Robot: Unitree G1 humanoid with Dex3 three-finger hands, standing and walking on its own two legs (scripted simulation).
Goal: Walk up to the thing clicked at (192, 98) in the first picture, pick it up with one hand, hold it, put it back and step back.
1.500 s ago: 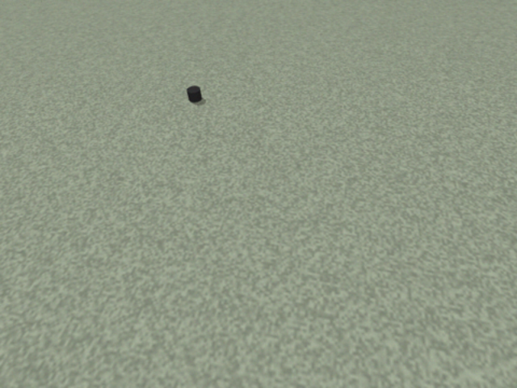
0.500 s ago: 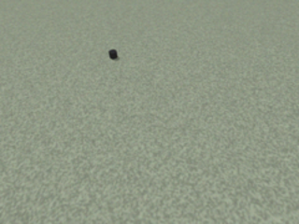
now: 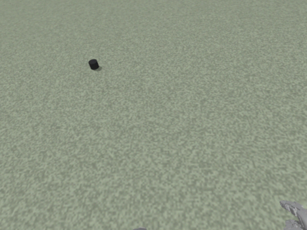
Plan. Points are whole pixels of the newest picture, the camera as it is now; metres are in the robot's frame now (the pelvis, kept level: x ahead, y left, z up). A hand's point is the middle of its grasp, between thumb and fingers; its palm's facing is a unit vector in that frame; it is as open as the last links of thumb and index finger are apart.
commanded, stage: walk up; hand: left
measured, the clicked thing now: (93, 64) +1.82 +0.87 -0.72
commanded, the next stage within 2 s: none
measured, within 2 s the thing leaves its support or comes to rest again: neither
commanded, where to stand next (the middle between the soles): +1.43 +1.10 m, yaw -63 degrees
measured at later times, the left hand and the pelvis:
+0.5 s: hand (77, 139) +0.44 +0.36 -0.11, palm faces -0.35 -0.78 -0.52, open 7.4 cm; pelvis +0.22 +0.11 -0.01, yaw -18 degrees
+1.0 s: hand (70, 95) +0.73 +0.51 -0.16, palm faces -0.44 -0.70 -0.57, open 7.4 cm; pelvis +0.52 +0.24 -0.02, yaw -29 degrees
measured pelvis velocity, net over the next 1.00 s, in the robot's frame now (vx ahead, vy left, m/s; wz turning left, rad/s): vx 0.52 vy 0.24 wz -0.50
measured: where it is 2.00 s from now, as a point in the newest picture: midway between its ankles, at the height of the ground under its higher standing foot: (120, 132)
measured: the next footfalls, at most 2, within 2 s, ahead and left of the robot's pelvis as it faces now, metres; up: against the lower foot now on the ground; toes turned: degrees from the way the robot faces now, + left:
right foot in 0.50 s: +0.31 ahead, -0.04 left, +0.00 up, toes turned -28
left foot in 0.86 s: +0.67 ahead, +0.32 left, +0.00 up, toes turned -22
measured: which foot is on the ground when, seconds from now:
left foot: down 0.00-0.52, up 0.54-0.84, down 0.86-1.00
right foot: down 0.00-0.00, up 0.02-0.48, down 0.50-0.90, up 0.92-1.00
